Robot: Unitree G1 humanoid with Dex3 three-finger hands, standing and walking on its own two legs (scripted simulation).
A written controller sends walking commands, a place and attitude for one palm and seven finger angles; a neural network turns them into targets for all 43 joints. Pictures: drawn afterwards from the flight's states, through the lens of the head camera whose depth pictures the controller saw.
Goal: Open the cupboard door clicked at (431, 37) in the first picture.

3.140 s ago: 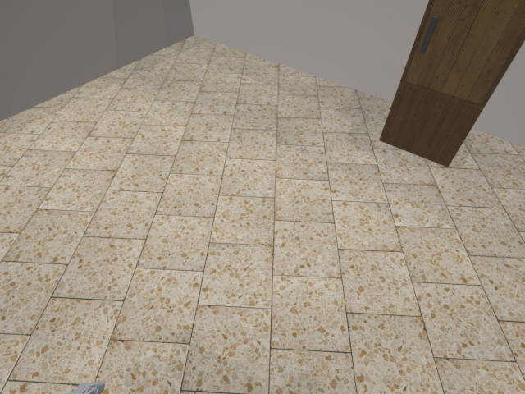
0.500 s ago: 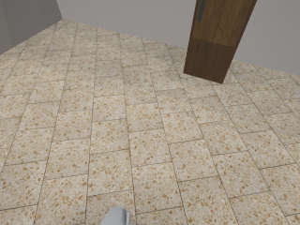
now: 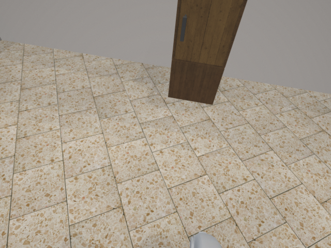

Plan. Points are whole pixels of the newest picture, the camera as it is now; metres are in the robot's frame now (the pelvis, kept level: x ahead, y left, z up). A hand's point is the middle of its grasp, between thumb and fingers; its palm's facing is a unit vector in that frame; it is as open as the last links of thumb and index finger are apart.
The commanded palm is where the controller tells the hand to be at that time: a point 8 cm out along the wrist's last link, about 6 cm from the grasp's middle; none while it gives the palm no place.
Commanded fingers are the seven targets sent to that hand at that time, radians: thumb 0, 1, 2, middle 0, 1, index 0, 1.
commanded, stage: walk to a spot facing it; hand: left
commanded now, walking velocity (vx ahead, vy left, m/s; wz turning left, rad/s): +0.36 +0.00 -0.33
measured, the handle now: (183, 27) +1.45 -0.06 -0.10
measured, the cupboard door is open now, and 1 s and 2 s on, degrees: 0 0 0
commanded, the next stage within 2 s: turn to face it in 1.00 s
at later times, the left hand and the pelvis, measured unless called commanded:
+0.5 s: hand (124, 189) +0.32 +0.14 -0.17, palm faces -0.09 -0.97 -0.23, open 7.1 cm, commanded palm none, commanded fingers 0.00 0.90 0.90 -0.20 -0.30 -0.20 -0.30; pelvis +0.24 -0.04 -0.01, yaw -7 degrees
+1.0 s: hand (141, 130) +0.58 +0.12 -0.17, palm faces -0.25 -0.95 -0.18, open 7.4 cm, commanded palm none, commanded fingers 0.00 0.90 0.90 -0.20 -0.30 -0.20 -0.30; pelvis +0.47 -0.04 +0.00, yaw -18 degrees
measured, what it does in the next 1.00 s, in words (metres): walks ahead, turning right: right foot, then left foot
